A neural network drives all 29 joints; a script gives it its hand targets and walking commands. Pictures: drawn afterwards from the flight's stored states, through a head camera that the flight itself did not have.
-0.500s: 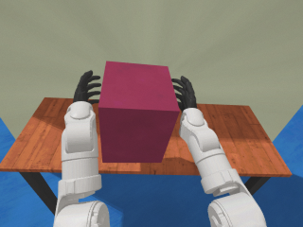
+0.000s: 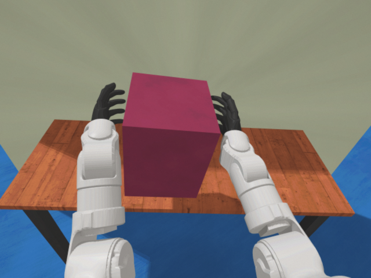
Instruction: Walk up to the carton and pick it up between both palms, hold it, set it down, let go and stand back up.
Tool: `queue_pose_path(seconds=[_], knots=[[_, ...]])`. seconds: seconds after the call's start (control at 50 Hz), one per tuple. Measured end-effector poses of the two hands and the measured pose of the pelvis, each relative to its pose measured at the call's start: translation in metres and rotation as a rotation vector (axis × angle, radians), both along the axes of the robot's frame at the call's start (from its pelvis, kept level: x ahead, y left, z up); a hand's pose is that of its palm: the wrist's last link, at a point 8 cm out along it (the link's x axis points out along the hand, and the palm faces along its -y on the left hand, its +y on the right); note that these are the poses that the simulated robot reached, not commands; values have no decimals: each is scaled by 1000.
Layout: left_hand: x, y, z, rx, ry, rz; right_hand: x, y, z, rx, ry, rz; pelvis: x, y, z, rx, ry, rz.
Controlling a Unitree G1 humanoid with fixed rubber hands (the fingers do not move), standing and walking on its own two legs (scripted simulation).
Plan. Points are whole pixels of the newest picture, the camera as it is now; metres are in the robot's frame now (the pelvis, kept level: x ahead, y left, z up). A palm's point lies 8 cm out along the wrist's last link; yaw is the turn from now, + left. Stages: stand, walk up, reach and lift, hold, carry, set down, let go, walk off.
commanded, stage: hold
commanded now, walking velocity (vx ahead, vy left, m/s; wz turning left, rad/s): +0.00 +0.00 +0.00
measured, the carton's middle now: (165, 138) +0.39 +0.02 +0.12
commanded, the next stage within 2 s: none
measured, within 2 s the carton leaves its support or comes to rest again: neither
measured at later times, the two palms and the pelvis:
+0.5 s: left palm (102, 124) +0.36 +0.15 +0.19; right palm (229, 130) +0.36 -0.11 +0.17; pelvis +0.01 +0.00 +0.00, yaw +1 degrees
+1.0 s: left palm (104, 120) +0.36 +0.14 +0.20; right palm (230, 128) +0.36 -0.12 +0.18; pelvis +0.00 +0.00 +0.00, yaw +0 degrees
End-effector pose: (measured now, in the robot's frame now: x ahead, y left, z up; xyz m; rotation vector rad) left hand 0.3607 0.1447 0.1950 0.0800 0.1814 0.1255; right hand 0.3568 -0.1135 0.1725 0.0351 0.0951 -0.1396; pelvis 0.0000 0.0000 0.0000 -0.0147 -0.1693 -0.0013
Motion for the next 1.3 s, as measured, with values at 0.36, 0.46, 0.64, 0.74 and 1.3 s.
queue_pose_path(seconds=[0.36, 0.46, 0.64, 0.74, 1.3], knots=[[2, 1, -4, 3, -15, 1, 4, 1, -2, 20, -16, 4, 7, 2, 0, -5, 7, 13], [0, 2, -4, -8, -27, -1, 1, 1, 1, 8, -28, 2, 7, 2, 0, -6, -3, 10], [-2, 4, -9, 3, 8, -1, -3, 4, -10, 6, 9, -2, 4, 3, 0, -4, -7, 6], [-2, 3, -7, 15, 6, -4, -3, 3, -11, 15, 6, -4, 2, 4, 0, -4, 3, 8], [-1, 3, -12, -3, 12, 5, 1, 2, -10, 7, 12, 4, 6, 1, 0, -4, -4, 13]])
